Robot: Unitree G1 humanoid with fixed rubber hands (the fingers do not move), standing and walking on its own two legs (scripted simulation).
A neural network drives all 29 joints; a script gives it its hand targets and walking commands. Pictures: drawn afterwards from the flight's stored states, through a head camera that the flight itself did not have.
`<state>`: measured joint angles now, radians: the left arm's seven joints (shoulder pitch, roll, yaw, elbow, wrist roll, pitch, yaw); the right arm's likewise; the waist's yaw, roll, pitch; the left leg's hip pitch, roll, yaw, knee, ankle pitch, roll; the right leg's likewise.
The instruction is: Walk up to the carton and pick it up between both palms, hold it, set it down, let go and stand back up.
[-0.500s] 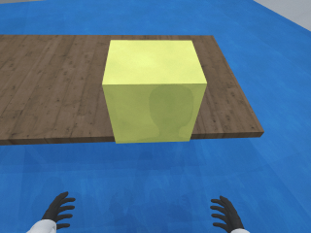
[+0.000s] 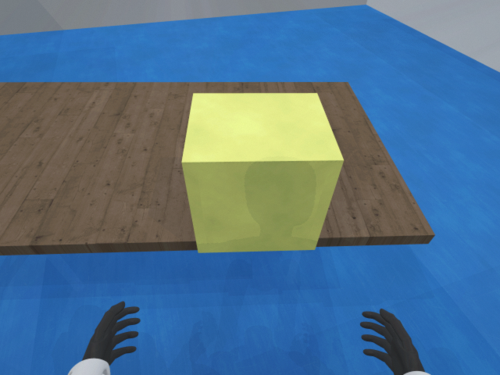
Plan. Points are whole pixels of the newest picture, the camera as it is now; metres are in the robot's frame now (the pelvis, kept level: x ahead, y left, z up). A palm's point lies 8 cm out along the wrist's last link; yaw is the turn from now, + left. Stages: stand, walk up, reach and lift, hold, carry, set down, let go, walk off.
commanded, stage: reach and lift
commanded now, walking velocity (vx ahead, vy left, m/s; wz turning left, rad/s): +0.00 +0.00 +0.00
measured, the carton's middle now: (256, 174) +0.47 +0.00 +0.07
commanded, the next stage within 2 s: none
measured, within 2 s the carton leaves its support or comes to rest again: neither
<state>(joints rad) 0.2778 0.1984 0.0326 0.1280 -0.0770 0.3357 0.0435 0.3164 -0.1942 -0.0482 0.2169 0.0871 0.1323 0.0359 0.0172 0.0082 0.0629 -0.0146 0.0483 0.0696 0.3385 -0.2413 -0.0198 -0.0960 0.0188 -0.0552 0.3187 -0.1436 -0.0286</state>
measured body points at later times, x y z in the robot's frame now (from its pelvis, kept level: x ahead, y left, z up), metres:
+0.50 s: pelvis +0.01 +0.01 +0.00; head +0.02 +0.01 +0.45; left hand +0.24 +0.22 +0.02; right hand +0.23 -0.23 +0.02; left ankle -0.03 +0.12 -0.75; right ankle +0.03 -0.10 -0.75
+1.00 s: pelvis +0.00 +0.01 +0.00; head +0.01 +0.01 +0.45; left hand +0.31 +0.21 +0.09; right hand +0.31 -0.23 +0.09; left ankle -0.03 +0.13 -0.75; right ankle +0.03 -0.10 -0.75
